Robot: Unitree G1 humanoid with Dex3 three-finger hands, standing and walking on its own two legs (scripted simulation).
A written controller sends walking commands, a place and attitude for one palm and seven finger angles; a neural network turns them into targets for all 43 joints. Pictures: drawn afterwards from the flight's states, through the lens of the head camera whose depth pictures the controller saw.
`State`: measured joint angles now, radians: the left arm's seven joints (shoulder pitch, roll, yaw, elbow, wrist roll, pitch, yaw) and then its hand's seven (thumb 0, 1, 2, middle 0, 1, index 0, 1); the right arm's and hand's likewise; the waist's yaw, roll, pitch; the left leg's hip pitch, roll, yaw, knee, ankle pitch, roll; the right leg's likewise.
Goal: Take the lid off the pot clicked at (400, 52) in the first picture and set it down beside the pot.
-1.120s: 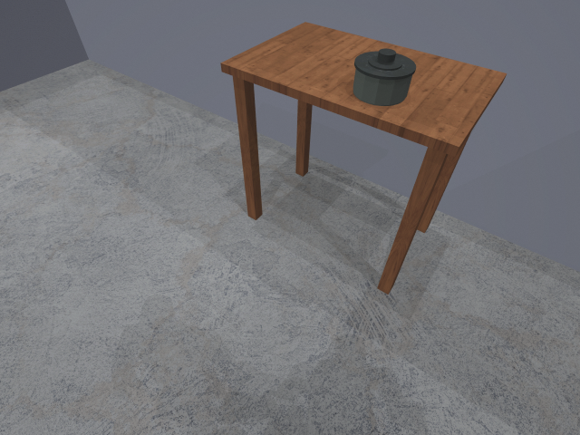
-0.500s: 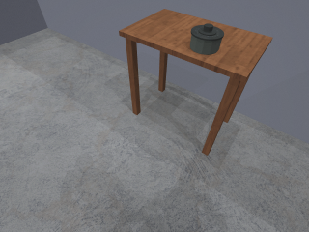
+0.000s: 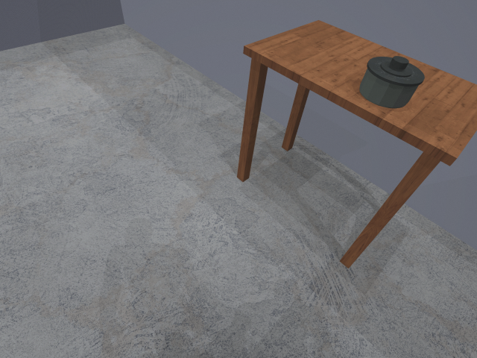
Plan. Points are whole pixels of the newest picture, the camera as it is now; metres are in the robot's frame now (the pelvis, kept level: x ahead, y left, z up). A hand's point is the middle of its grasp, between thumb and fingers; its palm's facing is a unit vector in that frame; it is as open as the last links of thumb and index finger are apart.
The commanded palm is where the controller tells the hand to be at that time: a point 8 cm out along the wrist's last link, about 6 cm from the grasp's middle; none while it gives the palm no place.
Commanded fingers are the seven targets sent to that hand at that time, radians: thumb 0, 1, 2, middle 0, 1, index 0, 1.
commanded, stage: walk to a spot facing it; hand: left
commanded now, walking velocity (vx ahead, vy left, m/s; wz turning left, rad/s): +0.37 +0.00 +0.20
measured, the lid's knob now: (399, 62) +0.91 -0.44 +0.11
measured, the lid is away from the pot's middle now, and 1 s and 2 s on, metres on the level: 0.00 0.00 0.00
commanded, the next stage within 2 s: turn to face it in 0.34 s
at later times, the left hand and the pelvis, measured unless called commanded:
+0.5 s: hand (159, 281) +0.30 +0.18 -0.16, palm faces +0.00 -0.99 -0.15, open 7.3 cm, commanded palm none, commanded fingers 0.00 0.90 0.90 -0.20 -0.30 -0.20 -0.30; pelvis +0.21 +0.01 +0.00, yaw +2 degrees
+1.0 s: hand (151, 249) +0.37 +0.21 -0.15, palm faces -0.08 -0.97 -0.23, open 7.3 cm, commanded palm none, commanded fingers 0.00 0.90 0.90 -0.20 -0.30 -0.20 -0.30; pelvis +0.31 +0.02 +0.01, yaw -12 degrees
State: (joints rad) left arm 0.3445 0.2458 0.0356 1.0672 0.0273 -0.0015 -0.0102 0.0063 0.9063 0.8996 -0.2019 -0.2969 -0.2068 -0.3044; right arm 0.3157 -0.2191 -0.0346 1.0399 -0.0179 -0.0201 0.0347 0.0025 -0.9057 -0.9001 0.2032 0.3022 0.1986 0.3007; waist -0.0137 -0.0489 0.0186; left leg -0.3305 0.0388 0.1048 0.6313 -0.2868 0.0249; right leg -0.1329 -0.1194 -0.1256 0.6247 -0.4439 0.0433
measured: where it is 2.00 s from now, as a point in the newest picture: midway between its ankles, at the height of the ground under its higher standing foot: (222, 343)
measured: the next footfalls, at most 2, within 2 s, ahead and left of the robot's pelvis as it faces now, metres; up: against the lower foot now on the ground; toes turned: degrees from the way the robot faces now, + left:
right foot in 0.54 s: +0.40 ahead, -0.08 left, +0.00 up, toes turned -4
left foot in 1.04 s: +0.39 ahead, +0.14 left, +0.00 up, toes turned -14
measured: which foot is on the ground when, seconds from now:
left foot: down 0.00-0.54, up 0.56-1.00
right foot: up 0.00-0.52, down 0.54-1.00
